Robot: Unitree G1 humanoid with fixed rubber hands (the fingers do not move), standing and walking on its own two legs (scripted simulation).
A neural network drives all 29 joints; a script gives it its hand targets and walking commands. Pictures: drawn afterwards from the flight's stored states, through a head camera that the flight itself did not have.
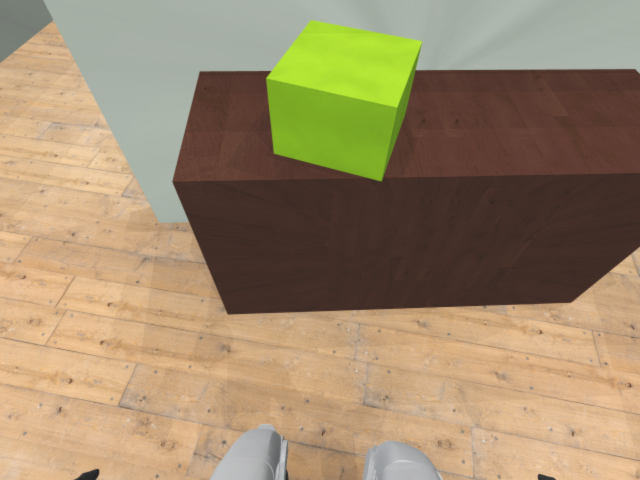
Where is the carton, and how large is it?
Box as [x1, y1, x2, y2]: [266, 20, 421, 181]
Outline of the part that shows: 311,20 266,78 274,153 381,181 404,116 421,41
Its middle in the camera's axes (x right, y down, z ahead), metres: +0.05 -0.28 +0.79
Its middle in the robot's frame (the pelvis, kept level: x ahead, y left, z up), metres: +0.79 -0.06 -0.01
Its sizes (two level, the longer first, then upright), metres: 0.236 0.231 0.174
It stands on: a pedestal, 0.62 m high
